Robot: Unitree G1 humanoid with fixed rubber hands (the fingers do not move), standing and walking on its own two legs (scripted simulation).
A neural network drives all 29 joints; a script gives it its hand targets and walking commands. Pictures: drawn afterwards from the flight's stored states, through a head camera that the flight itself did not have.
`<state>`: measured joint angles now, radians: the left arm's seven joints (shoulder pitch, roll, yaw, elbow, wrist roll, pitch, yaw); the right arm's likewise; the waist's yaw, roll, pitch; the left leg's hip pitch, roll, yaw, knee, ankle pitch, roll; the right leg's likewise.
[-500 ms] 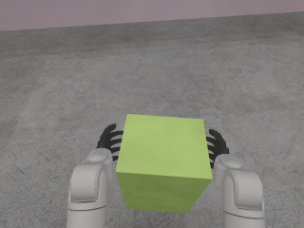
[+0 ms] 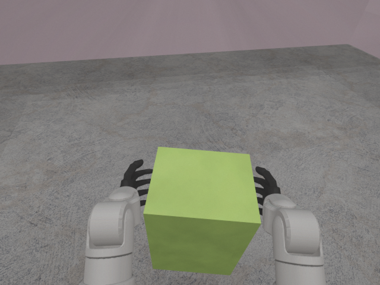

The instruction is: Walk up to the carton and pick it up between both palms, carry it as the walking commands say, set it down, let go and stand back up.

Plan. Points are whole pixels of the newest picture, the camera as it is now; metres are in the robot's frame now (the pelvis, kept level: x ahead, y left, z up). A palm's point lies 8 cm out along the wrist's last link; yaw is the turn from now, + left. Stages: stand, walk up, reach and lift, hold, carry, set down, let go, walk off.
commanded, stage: carry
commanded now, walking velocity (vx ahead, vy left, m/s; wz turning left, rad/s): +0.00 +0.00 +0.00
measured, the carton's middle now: (197, 216) +0.29 +0.01 +0.02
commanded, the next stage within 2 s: none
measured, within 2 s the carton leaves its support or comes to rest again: neither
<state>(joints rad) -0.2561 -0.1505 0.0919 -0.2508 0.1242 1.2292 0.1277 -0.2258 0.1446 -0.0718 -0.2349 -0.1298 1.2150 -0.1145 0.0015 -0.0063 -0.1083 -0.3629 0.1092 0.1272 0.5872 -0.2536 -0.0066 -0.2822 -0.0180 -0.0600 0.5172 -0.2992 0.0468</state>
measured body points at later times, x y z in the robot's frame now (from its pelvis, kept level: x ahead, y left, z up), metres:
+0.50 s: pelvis -0.05 -0.01 +0.00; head -0.07 -0.01 +0.45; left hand +0.24 +0.13 +0.09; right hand +0.24 -0.14 +0.09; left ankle +0.03 +0.12 -0.73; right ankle +0.00 -0.13 -0.73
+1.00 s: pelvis -0.04 -0.01 +0.00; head -0.06 -0.01 +0.45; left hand +0.25 +0.13 +0.09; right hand +0.25 -0.15 +0.08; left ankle +0.03 +0.12 -0.73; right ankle +0.00 -0.13 -0.73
